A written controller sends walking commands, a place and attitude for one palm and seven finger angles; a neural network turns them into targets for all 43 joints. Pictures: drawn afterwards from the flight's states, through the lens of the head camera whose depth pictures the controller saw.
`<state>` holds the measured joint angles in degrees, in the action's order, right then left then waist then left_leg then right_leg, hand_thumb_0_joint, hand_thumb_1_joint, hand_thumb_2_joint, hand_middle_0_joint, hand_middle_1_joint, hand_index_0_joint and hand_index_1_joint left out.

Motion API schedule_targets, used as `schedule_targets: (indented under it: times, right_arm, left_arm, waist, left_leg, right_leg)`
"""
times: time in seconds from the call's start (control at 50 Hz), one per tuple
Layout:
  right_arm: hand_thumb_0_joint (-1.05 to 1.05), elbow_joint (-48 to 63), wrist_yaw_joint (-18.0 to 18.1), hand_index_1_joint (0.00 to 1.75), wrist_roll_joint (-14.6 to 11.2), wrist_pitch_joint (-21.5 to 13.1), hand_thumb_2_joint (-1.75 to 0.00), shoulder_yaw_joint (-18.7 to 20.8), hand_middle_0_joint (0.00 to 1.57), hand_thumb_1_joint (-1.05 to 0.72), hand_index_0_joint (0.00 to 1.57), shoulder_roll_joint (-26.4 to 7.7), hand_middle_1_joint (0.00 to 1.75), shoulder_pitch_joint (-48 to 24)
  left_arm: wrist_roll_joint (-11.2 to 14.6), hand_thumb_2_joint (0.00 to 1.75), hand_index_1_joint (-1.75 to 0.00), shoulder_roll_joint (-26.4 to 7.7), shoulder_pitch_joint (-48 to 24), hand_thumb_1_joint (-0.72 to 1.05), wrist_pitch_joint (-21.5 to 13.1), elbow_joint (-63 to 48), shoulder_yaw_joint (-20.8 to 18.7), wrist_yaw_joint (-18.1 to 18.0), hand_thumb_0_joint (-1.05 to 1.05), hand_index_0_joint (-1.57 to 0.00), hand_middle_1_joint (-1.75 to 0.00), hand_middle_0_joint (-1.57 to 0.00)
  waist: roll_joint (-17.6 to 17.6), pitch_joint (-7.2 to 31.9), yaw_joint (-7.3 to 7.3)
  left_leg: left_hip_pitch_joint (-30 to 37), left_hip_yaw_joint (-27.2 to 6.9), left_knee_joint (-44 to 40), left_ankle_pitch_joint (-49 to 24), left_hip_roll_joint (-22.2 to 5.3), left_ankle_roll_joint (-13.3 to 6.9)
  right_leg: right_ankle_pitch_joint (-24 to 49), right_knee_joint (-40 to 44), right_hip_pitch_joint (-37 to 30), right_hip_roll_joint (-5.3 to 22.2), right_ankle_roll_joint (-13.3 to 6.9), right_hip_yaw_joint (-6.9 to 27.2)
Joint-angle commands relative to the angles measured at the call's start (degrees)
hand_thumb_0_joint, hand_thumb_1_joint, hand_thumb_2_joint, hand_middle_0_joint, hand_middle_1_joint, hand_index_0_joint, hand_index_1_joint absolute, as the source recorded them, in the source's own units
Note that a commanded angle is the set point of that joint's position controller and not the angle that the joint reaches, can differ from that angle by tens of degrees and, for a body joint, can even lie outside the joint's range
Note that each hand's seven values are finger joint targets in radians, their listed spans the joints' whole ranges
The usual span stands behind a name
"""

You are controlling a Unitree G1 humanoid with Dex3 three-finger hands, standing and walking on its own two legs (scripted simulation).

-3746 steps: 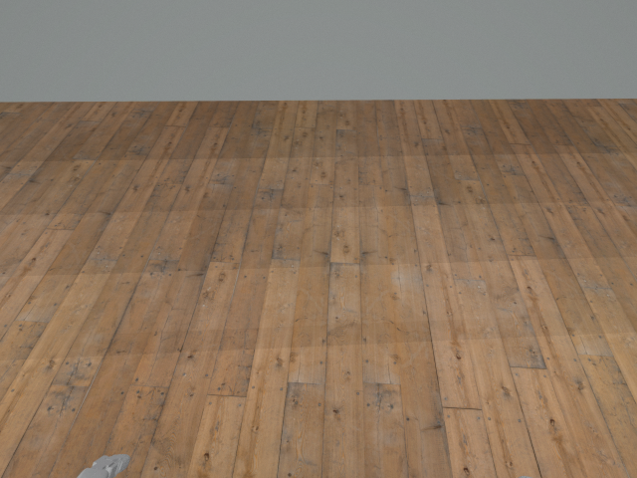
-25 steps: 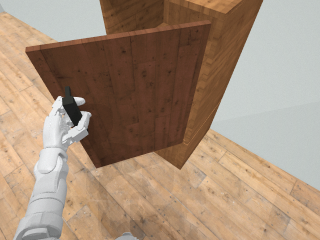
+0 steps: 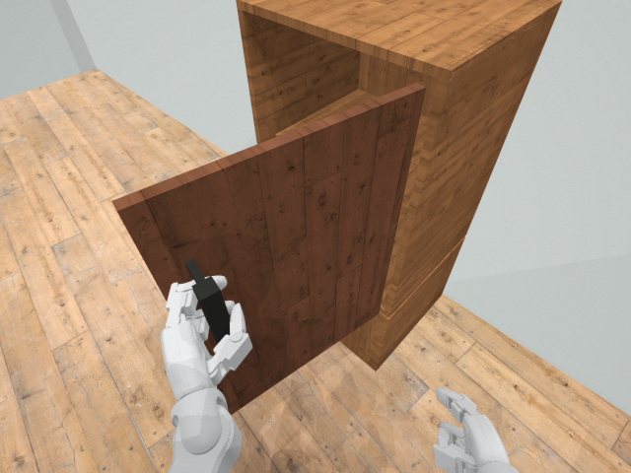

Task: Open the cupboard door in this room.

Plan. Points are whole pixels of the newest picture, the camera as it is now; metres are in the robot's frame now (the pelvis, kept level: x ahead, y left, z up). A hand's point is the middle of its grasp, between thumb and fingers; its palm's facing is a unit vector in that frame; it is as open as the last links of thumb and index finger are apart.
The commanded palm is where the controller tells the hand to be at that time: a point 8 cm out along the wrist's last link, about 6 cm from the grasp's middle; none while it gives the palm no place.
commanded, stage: pull the door open along its arc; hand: left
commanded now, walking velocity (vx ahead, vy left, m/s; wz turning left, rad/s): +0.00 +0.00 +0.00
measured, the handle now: (210, 306) +0.31 +0.15 +0.06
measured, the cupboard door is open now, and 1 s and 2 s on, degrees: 79 82 84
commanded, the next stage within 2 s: open thumb and fingers to let go in 0.06 s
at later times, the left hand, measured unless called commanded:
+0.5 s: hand (252, 347) +0.26 +0.09 +0.07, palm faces +0.45 -0.89 +0.00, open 8.8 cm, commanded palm +0.20 +0.13 +0.06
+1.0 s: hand (249, 351) +0.25 +0.09 +0.06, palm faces +0.37 -0.93 +0.00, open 15.2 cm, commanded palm +0.20 +0.13 +0.06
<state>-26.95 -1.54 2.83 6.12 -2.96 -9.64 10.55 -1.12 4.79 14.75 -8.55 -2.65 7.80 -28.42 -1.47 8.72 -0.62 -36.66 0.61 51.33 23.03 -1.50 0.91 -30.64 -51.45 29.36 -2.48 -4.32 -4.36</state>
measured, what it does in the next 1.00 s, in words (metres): stands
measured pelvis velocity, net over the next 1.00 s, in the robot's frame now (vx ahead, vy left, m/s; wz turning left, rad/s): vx -0.01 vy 0.01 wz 0.02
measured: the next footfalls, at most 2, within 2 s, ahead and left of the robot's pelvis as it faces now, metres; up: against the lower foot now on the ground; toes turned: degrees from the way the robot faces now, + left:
none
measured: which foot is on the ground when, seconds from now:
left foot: down 0.00-1.00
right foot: down 0.00-1.00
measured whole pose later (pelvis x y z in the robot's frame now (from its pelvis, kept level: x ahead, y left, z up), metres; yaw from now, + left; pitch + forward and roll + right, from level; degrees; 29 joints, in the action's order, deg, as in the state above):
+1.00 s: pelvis -0.01 +0.01 -0.01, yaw +1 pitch +9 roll +0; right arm -29.7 -0.1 3.3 2.1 -1.5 -10.7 11.6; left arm -3.9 4.3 14.3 -12.5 -0.1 13.9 -30.7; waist -2.4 8.0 -0.1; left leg -39.6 -0.7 53.7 22.7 -0.1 0.4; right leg -31.1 -54.3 32.0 -1.5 -3.9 -5.0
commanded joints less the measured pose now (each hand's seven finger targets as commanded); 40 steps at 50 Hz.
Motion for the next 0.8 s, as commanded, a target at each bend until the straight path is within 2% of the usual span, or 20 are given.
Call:
schedule_targets:
  times: [0.0,0.06,0.1,0.12,0.14,0.18,0.2,0.22,0.24,0.32,0.4,0.44,0.54,0.56,0.58,0.64,0.66,0.7,0.78]
  right_arm:
    - [0.00,8.28,1.20,0.30,0.48,-2.41,-0.90,3.04,0.20,-0.90,0.20,-6.06,0.30,-3.81]
    - [0.00,8.12,1.40,0.30,0.57,-3.61,-0.90,3.25,0.20,-0.90,0.20,-6.17,0.30,-3.93]
    - [0.00,7.83,1.36,0.30,0.59,-4.58,-0.90,3.32,0.20,-0.90,0.20,-6.29,0.30,-3.98]
    - [0.00,7.24,1.51,0.30,0.61,-4.85,-0.90,3.37,0.20,-0.90,0.20,-6.37,0.30,-3.64]
    - [0.00,6.12,1.88,0.30,0.69,-4.95,-0.90,3.41,0.20,-0.90,0.20,-6.53,0.30,-3.82]
    - [0.00,5.67,2.17,0.30,0.77,-5.55,-0.90,3.80,0.20,-0.90,0.20,-6.38,0.30,-3.92]
    - [0.00,5.45,2.22,0.30,0.68,-5.63,-0.90,3.92,0.20,-0.90,0.20,-6.25,0.30,-3.79]
    - [0.00,5.59,2.18,0.30,0.61,-5.74,-0.90,3.92,0.20,-0.90,0.20,-6.26,0.30,-3.95]
    - [0.00,5.37,2.26,0.30,0.60,-5.81,-0.90,4.06,0.20,-0.90,0.20,-6.28,0.30,-3.51]
    - [0.00,4.69,2.63,0.30,0.25,-5.48,-0.90,4.29,0.20,-0.90,0.20,-6.42,0.30,-3.26]
    - [0.00,4.49,2.66,0.30,0.02,-5.31,-0.90,4.31,0.20,-0.90,0.20,-6.58,0.30,-3.65]
    - [0.00,4.89,2.49,0.30,0.09,-5.41,-0.90,4.32,0.20,-0.90,0.20,-6.60,0.30,-4.00]
    - [0.00,5.40,2.18,0.30,0.24,-5.84,-0.90,4.24,0.20,-0.90,0.20,-6.63,0.30,-4.02]
    - [0.00,5.29,2.23,0.30,0.26,-5.90,-0.90,4.27,0.20,-0.90,0.20,-6.61,0.30,-3.87]
    - [0.00,5.42,2.27,0.30,0.30,-5.91,-0.90,4.32,0.20,-0.90,0.20,-6.55,0.30,-4.39]
    - [0.00,5.73,2.15,0.30,0.35,-6.24,-0.90,4.10,0.20,-0.90,0.20,-6.53,0.30,-4.58]
    - [0.00,5.67,2.23,0.30,0.40,-6.39,-0.90,4.12,0.20,-0.90,0.20,-6.53,0.30,-4.37]
    - [0.00,5.65,2.33,0.30,0.49,-6.64,-0.90,4.15,0.20,-0.90,0.20,-6.50,0.30,-4.53]
    - [0.00,5.83,2.15,0.30,0.45,-7.12,-0.90,4.09,0.20,-0.90,0.20,-6.45,0.30,-4.55]
  left_arm:
    - [-3.09,0.90,-1.35,0.26,1.74,0.90,-1.89,-11.83,0.37,-1.91,0.00,-0.40,-1.35,-0.40]
    - [-3.59,0.90,-1.35,3.17,-0.12,0.90,-2.74,-12.78,4.66,-1.23,0.00,-0.40,-1.35,-0.40]
    - [-4.21,0.90,-1.35,4.53,-0.50,0.90,-3.59,-12.48,6.79,-1.01,0.00,-0.40,-1.35,-0.40]
    - [-4.40,0.90,-1.35,3.22,-2.79,0.90,-4.14,-12.06,5.78,-1.23,0.00,-0.40,-1.35,-0.40]
    - [-4.24,0.90,-1.35,1.30,-8.56,0.90,-4.86,-11.18,4.07,-1.77,0.00,-0.40,-1.35,-0.40]
    - [-3.65,0.84,-1.34,0.91,-8.44,0.76,-6.17,-11.20,2.98,-1.78,0.00,-0.39,-1.34,-0.39]
    - [-3.28,0.81,-1.33,0.30,-5.75,0.69,-6.57,-10.03,1.85,-1.55,0.00,-0.38,-1.33,-0.38]
    - [-2.92,0.78,-1.32,0.94,-5.10,0.62,-6.95,-10.59,2.61,-1.14,0.00,-0.38,-1.32,-0.38]
    - [-2.90,0.75,-1.31,0.16,-4.85,0.55,-7.19,-10.34,1.95,-0.95,0.00,-0.38,-1.31,-0.38]
    - [-1.42,0.63,-1.28,-1.37,-5.27,0.27,-7.71,-9.52,0.24,0.35,0.00,-0.35,-1.28,-0.35]
    - [-0.16,0.51,-1.25,-1.48,-6.95,-0.01,-8.49,-8.72,-0.39,0.92,0.00,-0.33,-1.25,-0.33]
    - [-0.20,0.45,-1.24,-0.91,-5.59,-0.15,-8.97,-8.81,-0.10,0.77,0.00,-0.32,-1.24,-0.32]
    - [-0.73,0.30,-1.20,-0.90,-4.99,-0.50,-9.66,-8.77,0.01,0.32,0.00,-0.30,-1.20,-0.30]
    - [-0.97,0.30,-1.20,-1.24,-5.46,-0.50,-9.71,-8.61,-0.20,0.19,0.00,-0.30,-1.20,-0.30]
    - [-1.32,0.30,-1.20,-1.05,-5.43,-0.50,-9.75,-8.54,0.01,0.05,0.00,-0.30,-1.20,-0.30]
    - [-2.18,0.30,-1.05,0.66,-7.83,-0.50,-9.66,-9.09,2.16,-0.75,0.00,-0.27,-1.05,-0.27]
    - [-2.35,0.30,-1.00,0.67,-9.21,-0.50,-9.59,-9.29,2.38,-0.96,0.00,-0.27,-1.00,-0.27]
    - [-2.72,0.30,-0.90,0.88,-8.68,-0.50,-9.76,-9.14,2.55,-1.28,0.00,-0.25,-0.90,-0.25]
    - [-3.79,0.30,-0.70,2.84,-9.82,-0.50,-9.44,-9.97,4.99,-2.05,0.00,-0.22,-0.70,-0.22]
  waist:
    - [4.95,6.41,0.51]
    - [6.41,5.74,-0.83]
    - [7.01,5.95,-0.97]
    - [7.22,6.01,-1.08]
    - [8.17,5.08,-1.98]
    - [8.14,6.91,-0.94]
    - [8.25,7.78,-0.17]
    - [7.64,9.12,0.12]
    - [8.60,10.07,0.10]
    - [9.81,8.60,0.03]
    - [8.75,7.07,-0.08]
    - [7.07,7.80,0.51]
    - [7.69,7.55,0.45]
    - [8.85,7.40,0.33]
    - [7.99,7.20,0.45]
    - [6.39,6.72,-0.18]
    - [7.27,6.77,-0.43]
    - [7.44,7.47,-0.25]
    - [5.01,9.18,-0.20]
  left_leg:
    - [8.75,-1.39,-3.62,-14.81,2.22,-1.92]
    - [8.63,-1.95,-2.61,-13.63,2.30,-2.16]
    - [7.86,-2.41,-2.19,-12.80,2.48,-2.21]
    - [6.95,-2.67,-1.85,-12.24,2.51,-2.15]
    - [5.69,-2.86,-1.24,-10.84,2.54,-2.13]
    - [4.97,-2.88,-0.83,-10.20,2.87,-1.95]
    - [4.61,-2.83,-1.01,-10.43,2.92,-1.80]
    - [4.60,-2.71,-1.05,-10.87,3.07,-1.88]
    - [4.63,-2.62,-0.97,-11.22,3.09,-1.91]
    - [3.71,-2.58,-1.18,-10.85,3.16,-1.89]
    - [4.31,-2.86,-1.82,-10.12,3.06,-2.03]
    - [4.89,-2.88,-1.99,-10.52,3.04,-2.04]
    - [5.07,-2.84,-1.88,-10.45,3.04,-2.14]
    - [4.62,-2.90,-1.70,-10.42,3.06,-2.19]
    - [4.89,-2.71,-1.69,-10.34,3.00,-2.19]
    - [6.05,-2.61,-1.70,-9.57,2.90,-2.39]
    - [5.98,-2.75,-1.52,-9.48,2.86,-2.48]
    - [6.12,-2.71,-1.46,-9.52,2.80,-2.44]
    - [7.59,-2.56,-1.66,-10.20,2.53,-2.62]
  right_leg:
    - [35.43,9.77,-3.16,3.41,4.72,5.12]
    - [36.72,10.72,-2.61,4.44,5.50,6.54]
    - [37.15,10.47,-2.20,5.20,5.88,7.09]
    - [36.79,10.27,-1.66,5.50,6.02,7.68]
    - [35.13,10.64,-0.23,5.96,6.33,8.57]
    - [34.42,11.10,-1.54,6.62,6.52,10.09]
    - [35.31,10.95,-2.82,6.76,6.42,10.30]
    - [36.88,10.58,-3.66,6.95,6.54,10.57]
    - [38.78,10.57,-4.58,7.19,6.84,10.89]
    - [41.92,11.98,-6.72,8.21,7.89,12.84]
    - [37.96,12.37,-5.39,7.77,7.35,11.99]
    - [36.97,11.71,-4.87,7.35,6.87,11.24]
    - [36.23,11.23,-3.76,6.94,6.77,10.53]
    - [36.29,11.36,-4.00,7.04,6.88,10.82]
    - [35.29,11.40,-3.45,6.99,6.67,10.70]
    - [29.99,11.22,-0.69,6.20,5.89,9.12]
    - [29.30,11.36,-0.44,6.12,5.92,9.18]
    - [28.58,10.86,-0.19,5.90,5.76,8.73]
    - [26.26,8.90,1.57,4.65,4.81,6.16]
